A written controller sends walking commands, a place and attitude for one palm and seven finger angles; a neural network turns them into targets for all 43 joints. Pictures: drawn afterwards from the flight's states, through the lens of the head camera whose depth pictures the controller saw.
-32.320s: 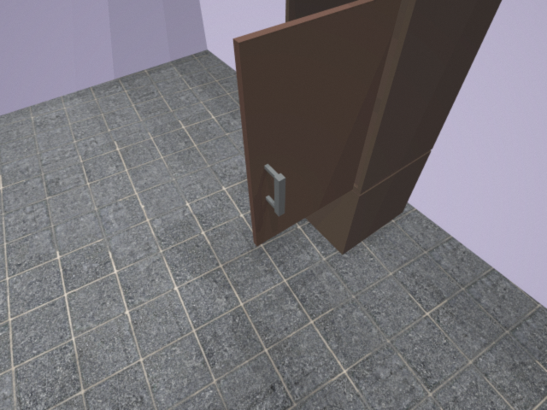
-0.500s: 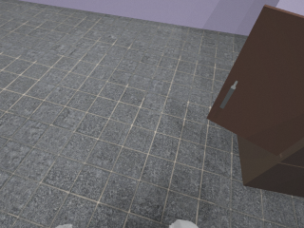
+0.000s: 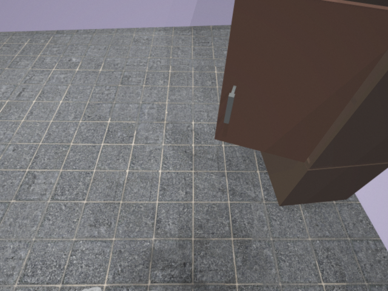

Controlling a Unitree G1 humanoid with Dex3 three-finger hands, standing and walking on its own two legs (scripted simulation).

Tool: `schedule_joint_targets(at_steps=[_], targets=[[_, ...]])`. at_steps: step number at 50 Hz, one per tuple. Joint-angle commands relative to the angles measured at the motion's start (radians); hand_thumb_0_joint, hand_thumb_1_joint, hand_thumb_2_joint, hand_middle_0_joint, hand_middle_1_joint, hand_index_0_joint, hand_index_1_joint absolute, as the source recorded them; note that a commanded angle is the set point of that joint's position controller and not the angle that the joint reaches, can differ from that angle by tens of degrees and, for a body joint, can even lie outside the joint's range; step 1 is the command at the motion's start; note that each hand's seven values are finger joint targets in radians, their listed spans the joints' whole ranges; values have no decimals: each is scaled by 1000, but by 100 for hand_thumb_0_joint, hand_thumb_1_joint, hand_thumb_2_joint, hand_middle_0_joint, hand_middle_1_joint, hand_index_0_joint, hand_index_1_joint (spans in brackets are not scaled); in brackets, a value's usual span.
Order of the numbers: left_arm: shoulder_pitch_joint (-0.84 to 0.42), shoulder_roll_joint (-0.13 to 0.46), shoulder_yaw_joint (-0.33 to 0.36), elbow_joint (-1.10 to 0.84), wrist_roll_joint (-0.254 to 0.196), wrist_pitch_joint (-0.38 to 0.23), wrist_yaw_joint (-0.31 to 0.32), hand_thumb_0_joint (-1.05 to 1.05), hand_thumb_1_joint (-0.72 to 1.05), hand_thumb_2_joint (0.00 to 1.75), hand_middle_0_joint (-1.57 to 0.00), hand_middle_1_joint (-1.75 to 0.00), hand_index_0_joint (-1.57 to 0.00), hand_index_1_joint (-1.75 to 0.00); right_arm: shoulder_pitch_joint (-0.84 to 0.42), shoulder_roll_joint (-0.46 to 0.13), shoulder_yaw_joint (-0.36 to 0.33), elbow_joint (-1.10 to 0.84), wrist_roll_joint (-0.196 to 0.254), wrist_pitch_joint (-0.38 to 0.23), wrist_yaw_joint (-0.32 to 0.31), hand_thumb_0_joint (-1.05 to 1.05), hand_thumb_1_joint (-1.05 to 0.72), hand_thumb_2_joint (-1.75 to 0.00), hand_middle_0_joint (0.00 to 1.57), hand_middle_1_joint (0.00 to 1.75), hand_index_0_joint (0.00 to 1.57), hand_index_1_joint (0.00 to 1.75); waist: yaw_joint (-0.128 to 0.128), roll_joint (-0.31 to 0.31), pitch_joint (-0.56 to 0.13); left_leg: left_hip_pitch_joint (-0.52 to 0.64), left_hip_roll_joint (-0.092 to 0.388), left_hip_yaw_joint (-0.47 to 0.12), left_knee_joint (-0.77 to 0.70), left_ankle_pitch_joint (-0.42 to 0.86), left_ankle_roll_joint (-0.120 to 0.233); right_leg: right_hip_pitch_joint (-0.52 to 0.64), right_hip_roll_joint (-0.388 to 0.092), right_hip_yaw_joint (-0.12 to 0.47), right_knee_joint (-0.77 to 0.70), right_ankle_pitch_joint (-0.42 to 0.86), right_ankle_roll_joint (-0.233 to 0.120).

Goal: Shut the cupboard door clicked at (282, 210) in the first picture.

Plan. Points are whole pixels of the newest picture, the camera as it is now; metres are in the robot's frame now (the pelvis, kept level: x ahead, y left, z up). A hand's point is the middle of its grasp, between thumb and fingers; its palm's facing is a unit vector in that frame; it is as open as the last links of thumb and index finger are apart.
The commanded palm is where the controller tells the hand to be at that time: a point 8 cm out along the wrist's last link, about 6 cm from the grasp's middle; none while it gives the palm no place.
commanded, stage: turn to face it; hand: left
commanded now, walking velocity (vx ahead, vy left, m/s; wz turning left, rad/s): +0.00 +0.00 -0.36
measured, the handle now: (230, 105) +0.70 -0.09 -0.10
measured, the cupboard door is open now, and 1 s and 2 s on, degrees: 66 66 66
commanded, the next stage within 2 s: take the last steps up to it in 0.26 s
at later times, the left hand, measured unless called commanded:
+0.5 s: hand out of the picture +0.13 +0.15 -0.15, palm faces -0.16 -0.96 -0.24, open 7.4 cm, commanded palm none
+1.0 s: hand (176, 233) +0.28 +0.06 -0.17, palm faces -0.32 -0.93 -0.19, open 7.4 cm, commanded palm none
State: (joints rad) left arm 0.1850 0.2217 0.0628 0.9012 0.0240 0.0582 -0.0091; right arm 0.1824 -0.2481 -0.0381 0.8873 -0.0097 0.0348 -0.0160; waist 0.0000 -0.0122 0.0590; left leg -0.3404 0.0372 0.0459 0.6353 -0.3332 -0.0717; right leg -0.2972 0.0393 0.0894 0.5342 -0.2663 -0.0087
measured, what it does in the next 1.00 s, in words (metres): walks ahead, turning right: left foot, then right foot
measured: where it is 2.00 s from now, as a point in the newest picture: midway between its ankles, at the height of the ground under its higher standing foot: outside the picture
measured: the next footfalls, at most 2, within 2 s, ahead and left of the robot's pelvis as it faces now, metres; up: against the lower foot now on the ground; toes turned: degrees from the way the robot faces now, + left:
left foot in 0.02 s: +0.05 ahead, +0.13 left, +0.00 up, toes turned +2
right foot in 0.32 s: +0.02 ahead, -0.13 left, +0.00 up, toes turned -11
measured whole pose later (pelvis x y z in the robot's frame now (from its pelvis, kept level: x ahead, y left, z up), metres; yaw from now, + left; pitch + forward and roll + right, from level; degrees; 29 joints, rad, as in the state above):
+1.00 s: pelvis +0.13 -0.09 -0.01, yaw -16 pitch +1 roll +0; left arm 0.15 0.21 0.06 0.99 0.03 0.01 -0.05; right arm 0.45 -0.17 -0.02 1.08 -0.04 -0.02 -0.01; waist -0.06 0.00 0.07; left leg -0.05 0.14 0.15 0.45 -0.40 -0.09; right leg -0.41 -0.05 -0.09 0.61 -0.22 -0.02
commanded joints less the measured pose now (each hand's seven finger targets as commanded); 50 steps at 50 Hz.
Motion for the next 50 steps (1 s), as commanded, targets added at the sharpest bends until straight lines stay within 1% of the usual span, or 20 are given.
schedule_joint_targets(at_steps=[1, 2, 4, 7, 11, 14, 15, 16, 17, 22, 27, 30, 31, 32, 34, 40, 44, 48, 49, 50], targets=[[-1, 100, 31, -106, -20, -19, 0, 0, 90, 90, -20, -30, -20, -30, 137, -235, -45, -50, -18, -43, -21, 0, -90, -90, 20, 30, 20, 30, -31, 279, -148, 300, 350, -354, -343, 274, 165, -220, 23, 2, 224, -171, 6], [-31, 125, 31, -114, -8, -20, -3, 0, 90, 90, -20, -30, -20, -30, 141, -238, -46, -53, -23, -40, -25, 0, -90, -90, 20, 30, 20, 30, -48, 257, -114, 235, 432, -395, -357, 338, 243, -236, 8, -45, 423, -334, 20], [-39, 124, 37, -94, -2, -18, -8, 0, 90, 90, -20, -30, -20, -30, 94, -186, -31, -54, -27, -45, -30, 0, -90, -90, 20, 30, 20, 30, -19, 226, -91, 205, 369, -292, -311, 528, 252, -252, -37, -38, 586, -291, 32], [-43, 79, 24, -81, -7, -9, -15, 0, 90, 90, -20, -30, -20, -30, 74, -160, -28, -44, -29, -40, -30, 0, -90, -90, 20, 30, 20, 30, -12, 208, -89, 238, 280, -92, -250, 668, 210, -193, -47, -98, 456, -241, 45], [-53, 60, 12, -76, -8, -15, -15, 0, 90, 90, -20, -30, -20, -30, 117, -175, -39, -5, -25, -32, -23, 0, -90, -90, 20, 30, 20, 30, -35, 238, -110, 251, 274, -55, -216, 648, 196, -66, -25, -161, 214, -177, 29], [26, 83, 18, -44, -5, -22, -11, 0, 90, 90, -20, -30, -20, -30, 88, -171, -44, 1, -14, -24, -17, 0, -90, -90, 20, 30, 20, 30, 9, 181, -93, 111, 244, -25, -142, 450, 140, 145, -25, -165, -51, 59, 11], [78, 127, 29, -29, -1, -30, -5, 0, 90, 90, -20, -30, -20, -30, 73, -147, -43, -4, -8, -23, -12, 0, -90, -90, 20, 30, 20, 30, 36, 80, -107, 34, 195, 26, -55, 287, 84, 240, -105, -61, -148, 190, -16], [106, 222, 46, -16, 9, -40, 7, 0, 90, 90, -20, -30, -20, -30, 61, -77, -32, -34, 1, -23, -8, 0, -90, -90, 20, 30, 20, 30, 42, -189, -114, -155, 59, 128, 112, -64, 22, 334, -332, 215, -205, 391, -103], [138, 261, 45, -7, 0, -42, 8, 0, 90, 90, -20, -30, -20, -30, 20, -73, -23, -50, 0, -13, -10, 0, -90, -90, 20, 30, 20, 30, 76, -208, -100, -173, 19, 47, 294, -300, 17, 248, -431, 270, -222, 475, -208], [10, 149, 30, -21, 0, -49, 20, 0, 90, 90, -20, -30, -20, -30, 53, -67, -25, 16, -16, -11, -2, 0, -90, -90, 20, 30, 20, 30, 0, -168, -69, -185, 49, -6, 430, -111, 7, 157, -267, 114, -255, 168, -197], [37, 166, 37, 9, 5, -64, 8, 0, 90, 90, -20, -30, -20, -30, 44, -38, -21, 9, -20, -34, 15, 0, -90, -90, 20, 30, 20, 30, 11, -155, -24, -76, 31, 41, 122, -95, 23, 88, -254, 156, -316, -152, -207], [19, 143, 37, 24, -5, -63, 1, 0, 90, 90, -20, -30, -20, -30, 183, -35, -14, 55, -20, -65, 4, 0, -90, -90, 20, 30, 20, 30, -51, -103, -56, 205, 2, 73, -187, 62, 33, -21, -182, 107, -189, -186, -148], [28, 89, 26, 18, -12, -62, -5, 0, 90, 90, -20, -30, -20, -30, 260, -92, -22, 83, -25, -78, -6, 0, -90, -90, 20, 30, 20, 30, -79, 65, -80, 359, 100, -73, -299, -11, 61, -155, -111, 54, -19, -200, -98], [36, 26, 11, -5, -16, -62, -13, 0, 90, 90, -20, -30, -20, -30, 355, -200, -45, 102, -42, -83, -14, 0, -90, -90, 20, 30, 20, 30, -109, 340, -76, 438, 375, -439, -413, -154, 157, -345, 10, -97, 268, -279, -35], [-71, 79, 19, -44, 11, -61, -22, 0, 90, 90, -20, -30, -20, -30, 349, -216, -42, 91, -38, -75, -25, 0, -90, -90, 20, 30, 20, 30, -105, 226, 11, 285, 467, -551, -485, -210, 247, -425, -61, -43, 545, -263, -29], [-29, 20, 9, 20, 1, -55, -39, 0, 90, 90, -20, -30, -20, -30, 278, -97, -8, 105, -28, -101, -25, 0, -90, -90, 20, 30, 20, 30, -37, 164, 14, 282, 276, -42, -398, 457, 170, -332, -101, -107, 466, -17, 10], [-82, 13, -3, 11, -2, -57, -39, 0, 90, 90, -20, -30, -20, -30, 290, -93, -17, 129, -28, -89, -16, 0, -90, -90, 20, 30, 20, 30, -55, 181, 48, 206, 260, 14, -388, 397, 174, -190, -84, -185, 223, 13, 3], [28, 36, 14, 53, 1, -66, -37, 0, 90, 90, -20, -30, -20, -30, 229, -116, -32, 137, -23, -72, -12, 0, -90, -90, 20, 30, 20, 30, 13, 155, -1, 120, 243, 37, -275, 257, 145, 88, -36, -226, 34, 84, -12], [120, 82, 23, 85, 2, -73, -29, 0, 90, 90, -20, -30, -20, -30, 231, -92, -29, 141, -16, -70, -5, 0, -90, -90, 20, 30, 20, 30, 56, 71, -21, 27, 190, 66, -136, 242, 117, 257, -43, -185, -36, 81, -28], [264, 158, 44, 126, 6, -88, -16, 0, 90, 90, -20, -30, -20, -30, 224, -40, -17, 129, -5, -73, 5, 0, -90, -90, 20, 30, 20, 30, 125, -117, -108, -116, 97, 145, 99, 68, 76, 441, -211, 15, -121, -23, -85]])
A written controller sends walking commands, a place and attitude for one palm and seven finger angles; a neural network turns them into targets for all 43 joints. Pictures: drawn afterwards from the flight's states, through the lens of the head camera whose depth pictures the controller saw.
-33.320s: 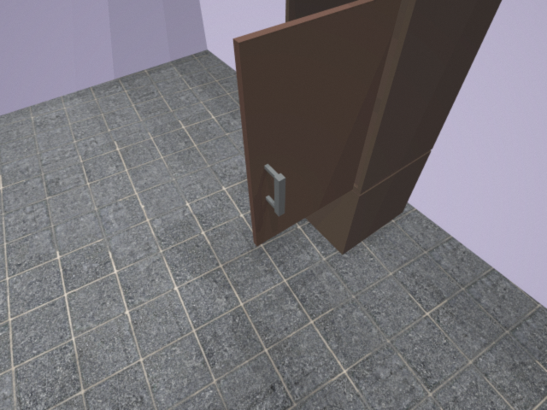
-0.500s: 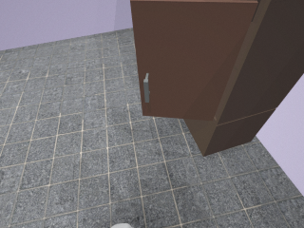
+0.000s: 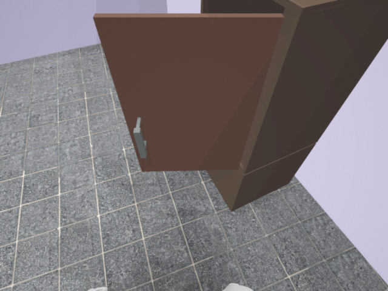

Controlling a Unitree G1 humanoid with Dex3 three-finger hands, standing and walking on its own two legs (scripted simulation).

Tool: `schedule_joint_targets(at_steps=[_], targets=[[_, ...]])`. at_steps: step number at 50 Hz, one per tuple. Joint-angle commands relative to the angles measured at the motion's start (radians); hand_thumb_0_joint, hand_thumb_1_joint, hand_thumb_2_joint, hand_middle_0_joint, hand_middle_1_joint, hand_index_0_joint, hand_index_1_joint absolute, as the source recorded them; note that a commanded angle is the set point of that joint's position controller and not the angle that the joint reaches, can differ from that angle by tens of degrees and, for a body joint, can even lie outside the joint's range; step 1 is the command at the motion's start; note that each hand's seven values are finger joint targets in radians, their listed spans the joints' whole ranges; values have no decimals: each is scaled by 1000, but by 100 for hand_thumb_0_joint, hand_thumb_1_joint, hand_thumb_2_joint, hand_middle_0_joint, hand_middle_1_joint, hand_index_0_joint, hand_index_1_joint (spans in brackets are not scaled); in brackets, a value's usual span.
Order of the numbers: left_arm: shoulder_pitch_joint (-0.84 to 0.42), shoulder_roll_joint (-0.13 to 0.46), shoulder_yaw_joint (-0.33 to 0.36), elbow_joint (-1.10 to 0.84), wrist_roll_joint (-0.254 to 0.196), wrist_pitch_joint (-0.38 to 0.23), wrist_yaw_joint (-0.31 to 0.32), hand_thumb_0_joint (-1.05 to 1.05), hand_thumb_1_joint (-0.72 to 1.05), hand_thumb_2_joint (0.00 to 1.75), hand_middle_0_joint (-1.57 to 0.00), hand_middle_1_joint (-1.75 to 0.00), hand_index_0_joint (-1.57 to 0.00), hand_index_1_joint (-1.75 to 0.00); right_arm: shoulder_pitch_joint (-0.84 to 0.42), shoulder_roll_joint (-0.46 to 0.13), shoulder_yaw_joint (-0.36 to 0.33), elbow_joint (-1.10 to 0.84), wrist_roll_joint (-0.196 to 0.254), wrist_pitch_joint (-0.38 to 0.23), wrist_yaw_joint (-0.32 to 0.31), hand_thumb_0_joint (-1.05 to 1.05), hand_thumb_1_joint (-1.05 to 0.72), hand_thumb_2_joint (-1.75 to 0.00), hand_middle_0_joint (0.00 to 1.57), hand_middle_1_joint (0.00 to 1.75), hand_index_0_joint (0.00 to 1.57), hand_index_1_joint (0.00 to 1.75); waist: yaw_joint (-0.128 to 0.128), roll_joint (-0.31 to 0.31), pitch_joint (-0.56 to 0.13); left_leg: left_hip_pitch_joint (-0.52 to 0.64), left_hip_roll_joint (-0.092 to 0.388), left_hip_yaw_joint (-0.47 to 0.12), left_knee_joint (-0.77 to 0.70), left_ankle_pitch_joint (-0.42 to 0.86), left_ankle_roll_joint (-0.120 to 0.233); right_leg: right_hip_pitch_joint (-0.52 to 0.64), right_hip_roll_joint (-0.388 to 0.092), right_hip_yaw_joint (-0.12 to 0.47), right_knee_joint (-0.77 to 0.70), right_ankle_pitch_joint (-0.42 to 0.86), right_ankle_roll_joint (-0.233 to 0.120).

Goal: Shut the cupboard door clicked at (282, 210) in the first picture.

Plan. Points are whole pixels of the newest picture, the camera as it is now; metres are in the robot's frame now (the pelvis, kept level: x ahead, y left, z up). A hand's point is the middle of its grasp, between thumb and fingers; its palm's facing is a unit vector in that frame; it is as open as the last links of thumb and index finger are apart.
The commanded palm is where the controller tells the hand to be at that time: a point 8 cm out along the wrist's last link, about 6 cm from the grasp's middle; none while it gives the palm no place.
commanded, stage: take the last steps up to it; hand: left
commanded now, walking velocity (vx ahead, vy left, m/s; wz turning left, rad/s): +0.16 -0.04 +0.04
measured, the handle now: (141, 138) +0.55 +0.17 -0.09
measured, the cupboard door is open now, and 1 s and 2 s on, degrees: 66 66 66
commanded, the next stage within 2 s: come to a stop and stand still in 0.06 s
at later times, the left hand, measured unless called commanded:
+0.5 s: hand out of the picture +0.13 +0.14 -0.17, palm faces +0.08 -0.97 -0.21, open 7.3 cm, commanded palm none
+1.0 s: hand (100, 281) +0.17 +0.22 -0.16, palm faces -0.02 -0.97 -0.25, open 7.4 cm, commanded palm none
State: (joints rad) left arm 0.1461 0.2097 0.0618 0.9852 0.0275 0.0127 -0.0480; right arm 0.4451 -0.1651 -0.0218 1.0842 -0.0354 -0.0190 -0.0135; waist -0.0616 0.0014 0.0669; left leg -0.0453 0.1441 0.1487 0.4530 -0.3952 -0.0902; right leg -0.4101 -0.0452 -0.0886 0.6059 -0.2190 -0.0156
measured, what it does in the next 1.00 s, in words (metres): steps on the spot: right foot, then left foot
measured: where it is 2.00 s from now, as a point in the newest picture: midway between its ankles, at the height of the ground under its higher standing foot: outside the picture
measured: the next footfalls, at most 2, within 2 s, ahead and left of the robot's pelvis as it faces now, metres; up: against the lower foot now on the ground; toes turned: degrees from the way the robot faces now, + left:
right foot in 0.02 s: +0.11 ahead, -0.12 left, +0.00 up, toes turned -4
left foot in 0.32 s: +0.16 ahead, +0.08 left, +0.00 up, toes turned +7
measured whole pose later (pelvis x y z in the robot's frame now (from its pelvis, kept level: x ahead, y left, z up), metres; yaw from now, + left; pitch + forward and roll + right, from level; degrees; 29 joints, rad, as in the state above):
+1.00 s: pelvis +0.07 +0.03 +0.00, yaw -2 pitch -1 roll -1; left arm 0.23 0.23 0.01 0.86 0.02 0.03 0.05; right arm 0.23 -0.17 -0.03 0.91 -0.02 0.02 -0.01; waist 0.00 0.00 0.02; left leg -0.26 -0.02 0.02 0.65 -0.37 0.04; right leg -0.27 -0.04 -0.02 0.61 -0.32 0.04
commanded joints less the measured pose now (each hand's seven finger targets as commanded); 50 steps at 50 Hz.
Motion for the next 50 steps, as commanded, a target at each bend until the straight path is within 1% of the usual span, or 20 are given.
schedule_joint_targets(at_steps=[1, 3, 5, 7, 13, 16, 19, 20, 23, 25, 27, 28, 33, 34, 35, 36, 40, 42, 45, 50], targets=[[381, 245, 59, 67, -5, -50, 36, 0, 90, 90, -20, -30, -20, -30, -64, -72, -25, -107, 30, -17, 1, 0, -90, -90, 20, 30, 20, 30, 198, -315, -149, -523, -112, 13, 566, -281, 81, 555, -345, 510, -364, -105, -178], [241, 190, 43, 46, -12, -49, 53, 0, 90, 90, -20, -30, -20, -30, -98, -98, -36, -95, 26, -15, -8, 0, -90, -90, 20, 30, 20, 30, 139, -272, -112, -583, -54, -131, 771, -160, 93, 441, -333, 508, -404, -72, -223], [115, 95, 16, 14, -11, -47, 65, 0, 90, 90, -20, -30, -20, -30, -97, -77, -32, -70, 14, -7, -3, 0, -90, -90, 20, 30, 20, 30, 73, -137, -76, -484, -8, -141, 681, -56, 83, 281, -252, 266, -363, 106, -200], [89, 60, 2, 15, -5, -60, 66, 0, 90, 90, -20, -30, -20, -30, -51, -34, -21, -51, 9, 7, 1, 0, -90, -90, 20, 30, 20, 30, 34, -116, -87, -390, -26, -103, 556, -19, 70, 208, -216, 160, -363, 238, -185], [95, 55, -15, 49, -16, -64, 81, 0, 90, 90, -20, -30, -20, -30, -74, -13, 7, -39, 23, 7, -7, 0, -90, -90, 20, 30, 20, 30, 32, -60, -132, -184, -83, -101, 53, 225, 47, 263, -174, 123, -234, 571, -139], [142, 46, -16, 41, -22, -35, 101, 0, 90, 90, -20, -30, -20, -30, -112, -125, -15, -65, 21, 9, -17, 0, -90, -90, 20, 30, 20, 30, 56, 37, -112, -79, 69, -201, 19, 851, 133, 197, -89, 88, -164, 321, -19], [153, 62, -14, 25, -13, -9, 101, 0, 90, 90, -20, -30, -20, -30, -190, -149, -26, -97, 26, 31, -33, 0, -90, -90, 20, 30, 20, 30, 65, 147, -35, -108, 89, -216, 13, 919, 172, 164, -54, 76, -105, 263, -4], [165, 74, -11, 20, -14, -7, 100, 0, 90, 90, -20, -30, -20, -30, -191, -154, -29, -107, 24, 36, -35, 0, -90, -90, 20, 30, 20, 30, 66, 146, -90, -82, 95, -221, 21, 946, 178, 184, -51, 78, -84, 264, -5], [182, 84, -4, -3, -9, -2, 98, 0, 90, 90, -20, -30, -20, -30, -229, -179, -46, -150, 21, 50, -33, 0, -90, -90, 20, 30, 20, 30, 73, 72, -159, -75, 80, -205, 62, 807, 173, 197, -57, 108, -78, 286, -20], [189, 108, 0, -18, -2, -3, 97, 0, 90, 90, -20, -30, -20, -30, -245, -159, -49, -172, 23, 59, -27, 0, -90, -90, 20, 30, 20, 30, 75, -27, -159, -144, 5, -151, 152, 577, 129, 226, -143, 206, -140, 463, -68], [198, 141, 10, -14, 5, -9, 97, 0, 90, 90, -20, -30, -20, -30, -274, -115, -45, -189, 23, 71, -18, 0, -90, -90, 20, 30, 20, 30, 95, -176, -125, -315, -145, -96, 359, -48, 66, 311, -308, 329, -200, 876, -171], [200, 137, 11, -11, 7, -8, 100, 0, 90, 90, -20, -30, -20, -30, -299, -108, -47, -190, 24, 79, -19, 0, -90, -90, 20, 30, 20, 30, 105, -165, -104, -367, -150, -152, 483, -165, 67, 311, -340, 333, -208, 916, -219], [134, 145, 11, -33, 5, -10, 95, 0, 90, 90, -20, -30, -20, -30, -310, -93, -34, -173, 30, 72, -8, 0, -90, -90, 20, 30, 20, 30, 86, -155, -92, -371, -135, -153, 446, -99, 50, 338, -249, 201, -200, 747, -201], [229, 221, -25, -74, 23, -30, 113, 0, 90, 90, -20, -30, -20, -30, -338, -139, -38, -287, 19, 39, -4, 0, -90, -90, 20, 30, 20, 30, 68, -52, -132, -386, -198, -194, 398, -77, 92, 460, -263, 373, -81, 974, -172], [186, 194, 1, -109, 9, -19, 121, 0, 90, 90, -20, -30, -20, -30, -306, -77, -49, -275, 23, 27, 1, 0, -90, -90, 20, 30, 20, 30, 60, -84, -216, -408, -142, -155, 301, -7, 86, 457, -268, 312, -23, 760, -154], [161, 191, -7, -142, 1, -18, 118, 0, 90, 90, -20, -30, -20, -30, -286, -84, -45, -288, 25, 28, 3, 0, -90, -90, 20, 30, 20, 30, 60, -97, -273, -328, -177, -127, 210, 54, 83, 448, -223, 273, -9, 664, -139], [145, 126, -15, -194, -4, -8, 109, 0, 90, 90, -20, -30, -20, -30, -243, -139, -49, -301, 9, 17, 0, 0, -90, -90, 20, 30, 20, 30, 68, -121, -122, -191, -65, -202, 127, 435, 129, 151, -75, 148, -43, 217, -13], [160, 132, -11, -190, -7, -17, 108, 0, 90, 90, -20, -30, -20, -30, -229, -142, -52, -299, 11, 14, -6, 0, -90, -90, 20, 30, 20, 30, 63, -147, -105, -231, -90, -181, 182, 436, 124, 177, -91, 184, -60, 335, -34], [135, 136, -18, -199, -10, -7, 104, 0, 90, 90, -20, -30, -20, -30, -239, -141, -46, -276, 12, 6, -2, 0, -90, -90, 20, 30, 20, 30, 65, 86, -108, -213, -51, -240, 82, 496, 145, 166, -35, 114, -18, 168, -11], [126, 118, -30, -183, -10, 1, 96, 0, 90, 90, -20, -30, -20, -30, -241, -163, -37, -257, 12, 2, -1, 0, -90, -90, 20, 30, 20, 30, 79, 68, -29, -310, -29, -295, -48, 263, 165, 183, 2, 86, -71, -46, 7]])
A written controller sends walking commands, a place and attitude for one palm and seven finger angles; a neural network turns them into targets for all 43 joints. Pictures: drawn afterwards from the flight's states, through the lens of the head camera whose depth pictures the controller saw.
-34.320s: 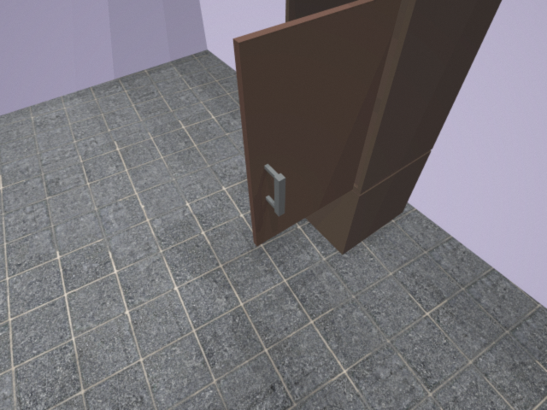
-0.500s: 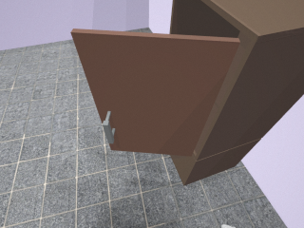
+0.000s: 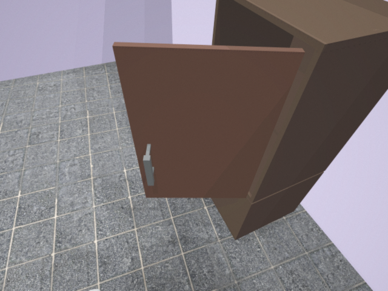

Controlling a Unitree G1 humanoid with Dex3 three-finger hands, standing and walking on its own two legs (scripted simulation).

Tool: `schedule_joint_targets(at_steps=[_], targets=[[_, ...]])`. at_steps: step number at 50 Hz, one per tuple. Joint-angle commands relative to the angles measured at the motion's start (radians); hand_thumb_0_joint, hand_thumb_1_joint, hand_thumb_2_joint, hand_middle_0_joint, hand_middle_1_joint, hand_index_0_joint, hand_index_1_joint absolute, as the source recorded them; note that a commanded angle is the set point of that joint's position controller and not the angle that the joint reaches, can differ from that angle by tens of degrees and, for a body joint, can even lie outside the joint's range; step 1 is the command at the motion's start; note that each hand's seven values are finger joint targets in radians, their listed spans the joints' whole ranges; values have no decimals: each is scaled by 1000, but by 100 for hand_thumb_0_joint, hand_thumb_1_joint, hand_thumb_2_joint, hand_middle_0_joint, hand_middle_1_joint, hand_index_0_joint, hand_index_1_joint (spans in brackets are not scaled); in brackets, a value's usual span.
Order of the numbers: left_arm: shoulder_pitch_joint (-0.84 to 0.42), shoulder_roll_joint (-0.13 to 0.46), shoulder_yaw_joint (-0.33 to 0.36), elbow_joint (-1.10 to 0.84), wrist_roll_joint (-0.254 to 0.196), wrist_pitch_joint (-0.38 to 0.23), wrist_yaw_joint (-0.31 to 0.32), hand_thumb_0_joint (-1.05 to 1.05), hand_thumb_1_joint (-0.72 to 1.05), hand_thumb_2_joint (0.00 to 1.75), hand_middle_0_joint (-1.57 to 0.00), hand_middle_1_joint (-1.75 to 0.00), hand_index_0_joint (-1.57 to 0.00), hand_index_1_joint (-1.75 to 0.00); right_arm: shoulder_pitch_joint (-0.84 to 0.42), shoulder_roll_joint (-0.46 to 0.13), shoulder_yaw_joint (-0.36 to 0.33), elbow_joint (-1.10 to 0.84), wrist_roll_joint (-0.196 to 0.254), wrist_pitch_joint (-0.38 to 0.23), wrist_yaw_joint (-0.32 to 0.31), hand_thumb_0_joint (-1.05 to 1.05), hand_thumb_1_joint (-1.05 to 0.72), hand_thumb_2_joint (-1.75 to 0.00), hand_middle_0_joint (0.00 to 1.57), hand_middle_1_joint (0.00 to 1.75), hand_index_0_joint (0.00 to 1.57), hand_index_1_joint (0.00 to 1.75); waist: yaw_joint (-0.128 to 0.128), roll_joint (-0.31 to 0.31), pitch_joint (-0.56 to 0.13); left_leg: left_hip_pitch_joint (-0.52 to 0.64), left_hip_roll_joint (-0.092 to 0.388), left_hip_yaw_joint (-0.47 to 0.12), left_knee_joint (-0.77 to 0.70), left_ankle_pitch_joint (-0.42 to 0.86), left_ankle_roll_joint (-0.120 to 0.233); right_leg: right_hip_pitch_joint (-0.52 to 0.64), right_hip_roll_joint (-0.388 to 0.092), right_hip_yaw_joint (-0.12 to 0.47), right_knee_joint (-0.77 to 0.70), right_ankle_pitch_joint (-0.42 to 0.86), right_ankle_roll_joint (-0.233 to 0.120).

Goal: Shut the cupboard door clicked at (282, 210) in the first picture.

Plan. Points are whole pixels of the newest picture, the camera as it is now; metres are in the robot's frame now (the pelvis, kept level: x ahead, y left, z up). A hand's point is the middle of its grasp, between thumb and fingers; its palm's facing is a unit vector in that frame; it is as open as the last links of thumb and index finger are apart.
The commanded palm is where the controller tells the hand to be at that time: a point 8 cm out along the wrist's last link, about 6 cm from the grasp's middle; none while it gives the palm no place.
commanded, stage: come to a stop and stand still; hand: left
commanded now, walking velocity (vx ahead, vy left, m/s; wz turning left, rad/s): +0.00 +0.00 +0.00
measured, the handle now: (149, 165) +0.47 +0.16 -0.09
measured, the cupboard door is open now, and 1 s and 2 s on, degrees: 66 66 66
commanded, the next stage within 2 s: look again from close up in 0.44 s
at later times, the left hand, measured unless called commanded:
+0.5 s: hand out of the picture -0.03 +0.21 -0.17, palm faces -0.02 -0.98 -0.21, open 7.4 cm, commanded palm none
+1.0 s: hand out of the picture +0.00 +0.19 -0.16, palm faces -0.01 -0.98 -0.20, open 7.4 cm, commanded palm none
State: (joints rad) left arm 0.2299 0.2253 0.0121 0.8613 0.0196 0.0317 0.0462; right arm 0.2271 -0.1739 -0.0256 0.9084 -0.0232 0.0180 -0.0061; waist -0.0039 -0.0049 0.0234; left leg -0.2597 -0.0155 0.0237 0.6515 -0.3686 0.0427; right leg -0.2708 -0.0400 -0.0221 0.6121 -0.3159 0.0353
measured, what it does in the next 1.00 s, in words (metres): stands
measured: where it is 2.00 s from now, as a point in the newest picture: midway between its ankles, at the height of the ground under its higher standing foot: outside the picture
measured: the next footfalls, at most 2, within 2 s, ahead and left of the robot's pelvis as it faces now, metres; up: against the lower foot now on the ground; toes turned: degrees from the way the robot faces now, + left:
none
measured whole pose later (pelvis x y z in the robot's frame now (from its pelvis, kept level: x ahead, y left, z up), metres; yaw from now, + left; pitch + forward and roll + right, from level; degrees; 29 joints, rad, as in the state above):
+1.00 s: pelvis -0.02 +0.01 +0.01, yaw +0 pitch -2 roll +0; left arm 0.27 0.18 -0.01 1.06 0.02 0.00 0.04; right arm 0.20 -0.17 -0.01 1.11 -0.01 -0.01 0.00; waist 0.00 -0.02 0.03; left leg -0.20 -0.04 0.04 0.47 -0.24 0.05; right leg -0.22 -0.06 0.00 0.44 -0.19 0.05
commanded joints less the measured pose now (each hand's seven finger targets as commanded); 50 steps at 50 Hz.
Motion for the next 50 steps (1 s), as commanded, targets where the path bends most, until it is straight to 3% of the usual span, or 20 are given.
schedule_joint_targets(at_steps=[1, 5, 10, 13, 15, 17, 32, 34, 45, 50], targets=[[34, 103, 20, -58, 0, -17, -1, 0, 90, 90, -20, -30, -20, -30, -19, -159, -35, -78, 0, -35, -8, 0, -90, -90, 20, 30, 20, 30, 16, 83, 19, -105, 131, -176, -274, 160, 31, 38, -4, 16, -80, 40, -43], [37, 97, 17, -43, 2, -23, -6, 0, 90, 90, -20, -30, -20, -30, 2, -154, -33, -55, 0, -39, -6, 0, -90, -90, 20, 30, 20, 30, 14, 34, 4, -95, 128, -177, -308, 90, 31, 53, -18, 24, -107, 65, -42], [53, 94, 11, -10, 3, -26, -8, 0, 90, 90, -20, -30, -20, -30, 9, -158, -30, -22, 2, -37, -3, 0, -90, -90, 20, 30, 20, 30, 10, 35, 20, -98, 123, -176, -349, -7, 23, 47, -33, 33, -136, 62, -40], [62, 97, 9, 13, 3, -28, -9, 0, 90, 90, -20, -30, -20, -30, 11, -170, -30, 1, 5, -38, -3, 0, -90, -90, 20, 30, 20, 30, 7, 60, 25, -89, 127, -185, -373, -27, 19, 45, -37, 28, -141, 76, -36], [77, 92, 6, 33, 3, -30, -9, 0, 90, 90, -20, -30, -20, -30, 19, -165, -27, 16, 6, -38, -3, 0, -90, -90, 20, 30, 20, 30, 7, 31, 31, -85, 124, -178, -373, -30, 18, 48, -41, 34, -152, 84, -37], [89, 92, 4, 51, 3, -31, -9, 0, 90, 90, -20, -30, -20, -30, 18, -170, -27, 31, 8, -37, -3, 0, -90, -90, 20, 30, 20, 30, 6, 46, 37, -83, 124, -177, -384, -49, 15, 45, -45, 37, -160, 83, -36], [131, 83, -4, 155, 2, -45, -3, 0, 90, 90, -20, -30, -20, -30, 15, -151, -19, 121, 17, -40, -6, 0, -90, -90, 20, 30, 20, 30, 1, 4, 31, -12, 104, -132, -343, 56, 4, 42, -72, 72, -213, 124, -36], [132, 81, -4, 159, 3, -47, -2, 0, 90, 90, -20, -30, -20, -30, 12, -143, -16, 129, 19, -39, -5, 0, -90, -90, 20, 30, 20, 30, 3, -24, 39, -15, 100, -123, -331, 68, 3, 43, -74, 79, -224, 123, -36], [103, 79, -1, 159, 0, -50, 0, 0, 90, 90, -20, -30, -20, -30, 4, -123, -10, 154, 17, -42, -6, 0, -90, -90, 20, 30, 20, 30, 3, -12, 14, 14, 96, -104, -305, 177, -8, 57, -83, 86, -232, 155, -38], [90, 77, -1, 161, -1, -49, 0, 0, 90, 90, -20, -30, -20, -30, 3, -116, -7, 164, 17, -40, -7, 0, -90, -90, 20, 30, 20, 30, 6, -9, 34, 3, 97, -107, -315, 167, -12, 58, -82, 84, -242, 141, -36]])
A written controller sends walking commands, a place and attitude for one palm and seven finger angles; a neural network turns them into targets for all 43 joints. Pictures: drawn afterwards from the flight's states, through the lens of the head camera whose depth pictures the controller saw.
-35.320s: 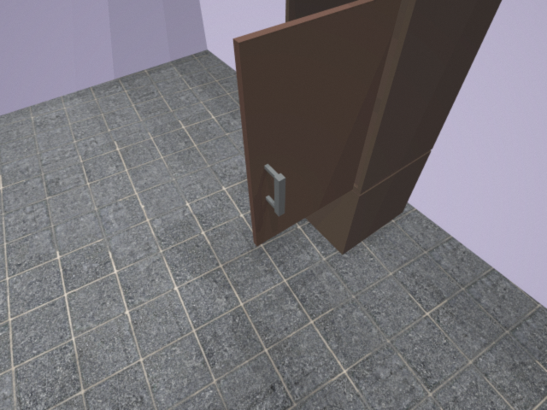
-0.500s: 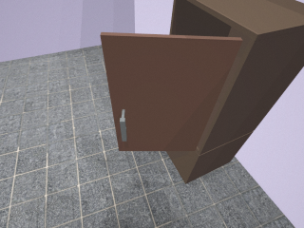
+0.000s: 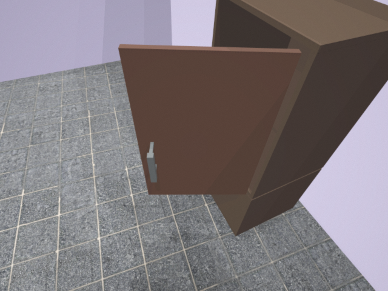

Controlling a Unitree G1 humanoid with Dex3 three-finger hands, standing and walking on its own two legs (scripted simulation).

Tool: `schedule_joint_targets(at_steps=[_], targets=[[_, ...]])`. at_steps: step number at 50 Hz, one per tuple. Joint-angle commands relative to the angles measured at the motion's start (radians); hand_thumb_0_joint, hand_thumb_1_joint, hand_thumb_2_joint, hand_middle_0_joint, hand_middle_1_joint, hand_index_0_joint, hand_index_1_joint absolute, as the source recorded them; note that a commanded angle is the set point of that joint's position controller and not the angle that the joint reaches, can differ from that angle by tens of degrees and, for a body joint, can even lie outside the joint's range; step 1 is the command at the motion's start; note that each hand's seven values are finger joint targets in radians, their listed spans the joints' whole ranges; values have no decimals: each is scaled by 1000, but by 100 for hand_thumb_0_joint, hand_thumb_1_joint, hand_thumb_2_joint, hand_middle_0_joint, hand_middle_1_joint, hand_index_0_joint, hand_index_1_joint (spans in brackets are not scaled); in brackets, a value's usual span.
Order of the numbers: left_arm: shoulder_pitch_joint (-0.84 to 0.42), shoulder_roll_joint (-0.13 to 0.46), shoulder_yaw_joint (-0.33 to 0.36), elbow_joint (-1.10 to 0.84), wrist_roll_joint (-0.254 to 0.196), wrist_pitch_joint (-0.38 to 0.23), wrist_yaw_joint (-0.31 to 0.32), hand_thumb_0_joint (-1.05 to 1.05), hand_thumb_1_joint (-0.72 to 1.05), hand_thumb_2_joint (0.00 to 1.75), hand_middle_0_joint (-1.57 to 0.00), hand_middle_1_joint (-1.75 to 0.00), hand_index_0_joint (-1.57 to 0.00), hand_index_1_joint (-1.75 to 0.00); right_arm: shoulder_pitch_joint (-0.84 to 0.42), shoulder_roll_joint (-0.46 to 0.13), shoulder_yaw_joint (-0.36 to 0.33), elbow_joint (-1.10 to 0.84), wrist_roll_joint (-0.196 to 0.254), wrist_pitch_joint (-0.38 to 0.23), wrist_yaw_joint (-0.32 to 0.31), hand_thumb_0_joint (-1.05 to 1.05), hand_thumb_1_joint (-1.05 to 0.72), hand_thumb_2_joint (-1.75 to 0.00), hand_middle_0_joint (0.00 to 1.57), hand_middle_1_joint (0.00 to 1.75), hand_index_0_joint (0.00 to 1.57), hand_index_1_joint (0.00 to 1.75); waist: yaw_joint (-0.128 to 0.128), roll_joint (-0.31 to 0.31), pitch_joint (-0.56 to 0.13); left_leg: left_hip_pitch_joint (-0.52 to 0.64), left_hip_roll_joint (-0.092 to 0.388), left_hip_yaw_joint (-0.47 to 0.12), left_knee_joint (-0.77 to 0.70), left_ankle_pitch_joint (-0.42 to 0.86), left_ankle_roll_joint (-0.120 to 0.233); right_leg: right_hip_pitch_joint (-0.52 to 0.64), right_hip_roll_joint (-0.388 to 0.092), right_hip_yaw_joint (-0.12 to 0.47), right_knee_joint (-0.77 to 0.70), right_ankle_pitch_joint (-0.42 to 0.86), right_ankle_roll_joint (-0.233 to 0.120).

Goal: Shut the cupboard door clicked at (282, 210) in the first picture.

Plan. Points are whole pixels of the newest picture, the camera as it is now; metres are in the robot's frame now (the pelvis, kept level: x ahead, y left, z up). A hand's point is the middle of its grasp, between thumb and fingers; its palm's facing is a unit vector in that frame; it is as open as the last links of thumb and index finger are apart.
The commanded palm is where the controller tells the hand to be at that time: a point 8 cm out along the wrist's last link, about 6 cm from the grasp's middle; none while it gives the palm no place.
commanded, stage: look again from close up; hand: left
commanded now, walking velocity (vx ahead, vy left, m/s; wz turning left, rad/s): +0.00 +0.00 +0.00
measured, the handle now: (152, 162) +0.49 +0.15 -0.10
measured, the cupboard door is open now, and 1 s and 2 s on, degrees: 66 66 66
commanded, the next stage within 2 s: raise the hand and make a fist in 0.02 s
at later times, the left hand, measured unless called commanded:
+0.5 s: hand (124, 281) +0.16 +0.16 -0.09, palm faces +0.09 -1.00 +0.01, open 6.4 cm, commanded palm +0.13 +0.22 -0.07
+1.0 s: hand (123, 264) +0.19 +0.17 -0.08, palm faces +0.08 -1.00 -0.02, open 4.0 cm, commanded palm +0.16 +0.21 -0.07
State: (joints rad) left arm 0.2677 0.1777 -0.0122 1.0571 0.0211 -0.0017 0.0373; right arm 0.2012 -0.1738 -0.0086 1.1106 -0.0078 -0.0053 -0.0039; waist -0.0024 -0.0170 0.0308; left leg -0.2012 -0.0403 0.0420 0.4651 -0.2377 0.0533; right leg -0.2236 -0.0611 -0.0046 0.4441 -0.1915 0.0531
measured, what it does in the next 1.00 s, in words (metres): lowers itself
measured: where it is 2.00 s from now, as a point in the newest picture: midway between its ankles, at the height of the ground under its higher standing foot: outside the picture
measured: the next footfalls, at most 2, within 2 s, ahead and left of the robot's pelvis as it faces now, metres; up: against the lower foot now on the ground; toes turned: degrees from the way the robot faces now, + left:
none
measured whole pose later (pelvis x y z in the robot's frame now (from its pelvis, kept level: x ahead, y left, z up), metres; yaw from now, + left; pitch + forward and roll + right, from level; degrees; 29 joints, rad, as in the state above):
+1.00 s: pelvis -0.01 -0.04 -0.12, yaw +2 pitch +20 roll -2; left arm 0.45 0.20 0.22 -0.02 -0.34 -0.43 -0.33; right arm 0.23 -0.22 -0.03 0.55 0.03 -0.20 -0.06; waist 0.02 0.03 -0.18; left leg -1.08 0.02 -0.04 1.34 -0.60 -0.01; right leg -1.08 -0.02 -0.08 1.30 -0.56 -0.02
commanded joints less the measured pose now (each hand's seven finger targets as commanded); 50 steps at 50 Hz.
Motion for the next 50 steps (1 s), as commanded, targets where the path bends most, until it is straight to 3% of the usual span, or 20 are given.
schedule_joint_targets(at_steps=[1, 5, 6, 7, 8, 9, 10, 11, 12, 13, 14, 15, 18, 20, 24, 27, 31, 39, 45, 50], targets=[[51, 121, 24, -34, -3, -15, 8, 0, 90, 90, -20, -30, -20, -30, 30, -117, -23, -37, 1, -17, -9, 0, -90, -90, 20, 30, 20, 30, 3, 9, 19, -50, 122, -127, -131, 33, -24, 12, -60, 68, -73, 13, -55], [45, 122, 26, -34, -3, -17, 9, 0, 90, 90, -20, -30, -20, -30, 38, -113, -23, -28, 1, -19, -9, 0, -90, -90, 20, 30, 20, 30, 5, 0, 5, -41, 125, -124, -127, 75, -23, 31, -63, 62, -70, 46, -55], [82, 116, 18, 6, 7, -21, 43, 0, 90, 90, -20, -30, -20, -30, 38, -132, -8, -95, 10, -32, -10, 0, -90, -90, 20, 30, 20, 30, 6, 69, -22, -44, 150, -78, 6, 209, -46, 48, -67, 35, -3, 139, -62], [-832, 761, 533, -1676, -88, -280, 63, 0, 90, 90, -20, -30, -20, -30, 91, -355, -67, -418, 3, -212, -97, 0, -90, -90, 20, 30, 20, 30, -136, 94, -381, 219, 118, -146, 5, 336, -59, 86, 38, -32, 160, 175, -75], [-49, 166, 50, -1354, -115, -203, 51, 0, 90, 90, -22, -32, -22, -32, -7, -166, -7, -441, 61, -282, -101, 0, -90, -90, 20, 30, 20, 30, 2, 352, -529, 309, 103, -128, 14, 373, -96, -70, 75, -92, 200, -22, -77], [214, -33, 9, -1274, -184, -77, 50, 0, 90, 90, -24, -34, -24, -34, -47, -164, 2, -449, 32, -325, -79, 0, -90, -90, 20, 30, 20, 30, 15, 336, -366, 141, 106, -146, -65, 327, -138, -77, 73, -114, 208, -101, -78], [84, -24, -1, -1098, -166, -81, 68, 0, 90, 90, -25, -36, -25, -36, -10, -152, -4, -410, 48, -352, -58, 0, -90, -90, 20, 30, 20, 30, -66, 140, -44, -98, 85, -156, -52, 60, -111, -183, 65, -112, 193, -120, -69], [38, -25, 37, -1037, -172, -140, 57, 0, 90, 90, -27, -38, -27, -38, -2, -183, -33, -445, 32, -363, -40, 0, -90, -90, 20, 30, 20, 30, -73, 70, 112, -250, 53, -172, -9, -152, -98, -256, 58, -123, 142, -133, -71], [149, -3, 91, -909, -175, -215, 32, 0, 90, 90, -29, -40, -29, -40, -9, -192, -49, -465, 25, -368, -29, 0, -90, -90, 20, 30, 20, 30, -56, -54, 134, -341, 39, -160, 61, -237, -81, -338, 56, -130, 155, -216, -71], [268, -31, 112, -823, -193, -309, -6, 0, 90, 90, -31, -42, -31, -42, -25, -184, -60, -494, 13, -372, -17, 0, -90, -90, 20, 30, 20, 30, -25, -190, 102, -421, 29, -144, 145, -262, -80, -409, 62, -143, 216, -304, -71], [363, -38, 136, -775, -212, -404, -68, 0, 90, 90, -33, -44, -33, -44, -32, -179, -72, -526, 14, -378, 2, 0, -90, -90, 20, 30, 20, 30, 24, -149, 42, -455, 12, -106, 221, -210, -93, -426, 62, -132, 278, -313, -85], [387, -33, 159, -803, -243, -510, -133, 0, 90, 90, -35, -46, -35, -46, -40, -173, -78, -557, 5, -380, 17, 0, -90, -90, 20, 30, 20, 30, 48, -188, -40, -505, 8, -89, 304, -186, -97, -467, 59, -124, 353, -325, -89], [353, 78, 261, -830, -298, -767, -324, 0, 90, 90, -40, -52, -40, -52, -78, -190, -99, -635, 1, -384, 34, 0, -90, -90, 20, 30, 20, 30, 72, -101, -181, -680, -6, -49, 510, -216, -88, -574, 46, -41, 526, -372, -101], [331, 120, 289, -890, -327, -744, -379, 0, 90, 90, -44, -56, -44, -56, -100, -204, -99, -710, 18, -366, 27, 0, -90, -90, 20, 30, 20, 30, 92, 14, -252, -717, -10, -44, 539, -257, -71, -595, 44, -7, 578, -398, -104], [177, 158, 282, -1216, -382, -644, -374, 0, 90, 90, -51, -64, -51, -64, -101, -192, -85, -799, 38, -354, -23, 0, -90, -90, 20, 30, 20, 30, 59, 45, -371, -778, 0, -59, 627, -314, -38, -607, 47, 86, 560, -509, -87], [146, 177, 267, -1426, -356, -643, -333, 0, 90, 90, -57, -70, -57, -70, -45, -177, -83, -770, 30, -344, -52, 0, -90, -90, 20, 30, 20, 30, 26, 96, -467, -727, 21, -68, 703, -141, -25, -580, 56, 80, 605, -285, -87], [98, 154, 235, -1370, -350, -617, -371, 0, 90, 90, -64, -78, -64, -78, -27, -176, -79, -704, 30, -325, -79, 0, -90, -90, 20, 30, 20, 30, -28, 37, -424, -790, 35, -79, 790, -86, -22, -608, 60, 78, 642, -140, -70], [238, 198, 352, -1242, -393, -402, -419, 0, 90, 90, -79, -94, -79, -94, -66, -150, -78, -731, 49, -263, -79, 0, -90, -90, 20, 30, 20, 30, 51, -37, -516, -852, 28, -82, 768, -32, -35, -426, 27, 107, 633, -5, -42], [210, 164, 332, -1265, -388, -475, -366, 0, 90, 90, -90, -106, -90, -106, -55, -143, -74, -734, 39, -257, -70, 0, -90, -90, 20, 30, 20, 30, 39, -50, -490, -860, 32, -84, 748, -62, -42, -468, 21, 94, 644, -49, -41], [183, 142, 261, -1257, -371, -527, -363, 0, 90, 90, -99, -116, -99, -116, -42, -171, -72, -745, 39, -260, -73, 0, -90, -90, 20, 30, 20, 30, 19, -12, -418, -829, 30, -87, 710, -137, -33, -600, 51, 40, 638, -257, -73]])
